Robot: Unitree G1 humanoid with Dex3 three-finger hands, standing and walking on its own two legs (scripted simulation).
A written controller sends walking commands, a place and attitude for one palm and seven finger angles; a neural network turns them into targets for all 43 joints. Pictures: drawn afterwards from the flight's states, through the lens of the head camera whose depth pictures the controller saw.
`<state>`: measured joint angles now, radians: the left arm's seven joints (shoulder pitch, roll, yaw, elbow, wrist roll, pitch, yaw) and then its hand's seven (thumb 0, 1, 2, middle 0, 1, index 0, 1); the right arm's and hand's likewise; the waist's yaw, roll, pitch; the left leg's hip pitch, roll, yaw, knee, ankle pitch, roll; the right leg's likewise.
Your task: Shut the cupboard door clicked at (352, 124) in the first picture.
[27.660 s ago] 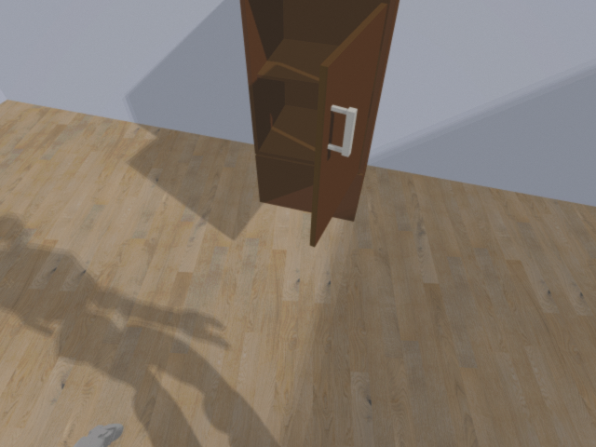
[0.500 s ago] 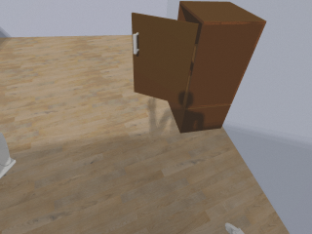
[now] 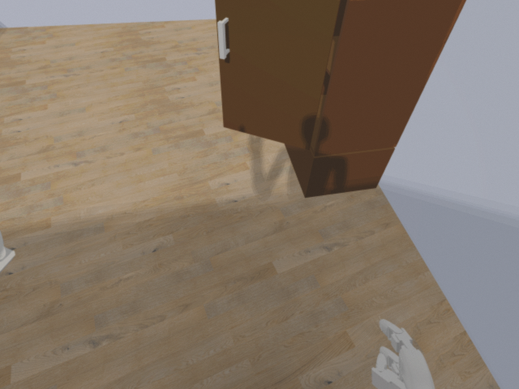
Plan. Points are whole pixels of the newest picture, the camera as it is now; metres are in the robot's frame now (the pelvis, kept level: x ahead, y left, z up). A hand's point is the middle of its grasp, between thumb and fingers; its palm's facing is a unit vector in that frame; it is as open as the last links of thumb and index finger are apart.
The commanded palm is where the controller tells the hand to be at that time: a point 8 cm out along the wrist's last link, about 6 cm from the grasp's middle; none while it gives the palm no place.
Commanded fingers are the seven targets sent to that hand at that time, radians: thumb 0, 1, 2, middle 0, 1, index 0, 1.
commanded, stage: stop stepping back and stand still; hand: left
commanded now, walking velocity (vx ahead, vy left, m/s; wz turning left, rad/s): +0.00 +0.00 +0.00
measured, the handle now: (224, 38) +1.21 +0.17 -0.02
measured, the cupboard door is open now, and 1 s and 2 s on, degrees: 58 58 58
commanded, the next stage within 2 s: let the arm hang, fingers relaxed in 0.30 s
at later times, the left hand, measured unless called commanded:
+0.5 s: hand (66, 295) +0.23 +0.28 +0.05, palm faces +0.20 -0.85 -0.48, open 7.4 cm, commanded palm none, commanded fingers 0.00 0.90 0.90 -0.20 -0.30 -0.20 -0.30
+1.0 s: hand out of the picture -0.07 +0.23 -0.16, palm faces +0.02 -0.97 -0.24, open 7.3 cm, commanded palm none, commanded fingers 0.00 0.90 0.90 -0.20 -0.30 -0.20 -0.30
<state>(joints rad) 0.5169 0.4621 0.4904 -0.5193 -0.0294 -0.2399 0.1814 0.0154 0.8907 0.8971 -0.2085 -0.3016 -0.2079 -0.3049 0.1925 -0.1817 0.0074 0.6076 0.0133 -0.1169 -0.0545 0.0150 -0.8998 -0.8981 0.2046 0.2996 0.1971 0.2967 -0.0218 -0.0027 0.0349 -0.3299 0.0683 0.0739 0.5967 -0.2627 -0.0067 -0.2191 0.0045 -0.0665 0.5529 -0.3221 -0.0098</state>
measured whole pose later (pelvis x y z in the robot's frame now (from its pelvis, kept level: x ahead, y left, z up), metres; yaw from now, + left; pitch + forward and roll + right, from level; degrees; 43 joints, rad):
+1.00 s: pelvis -0.02 +0.03 +0.01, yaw +0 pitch -2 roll -1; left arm 0.37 0.20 0.01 1.09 0.02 0.03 0.02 0.00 0.93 0.90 -0.20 -0.30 -0.20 -0.30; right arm 0.30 -0.19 0.00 1.07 -0.02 0.04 -0.01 0.01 -0.90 -0.90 0.20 0.30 0.20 0.30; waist 0.00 0.02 0.05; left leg -0.27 0.02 0.10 0.45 -0.16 0.04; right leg -0.18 -0.04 -0.05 0.44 -0.24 0.02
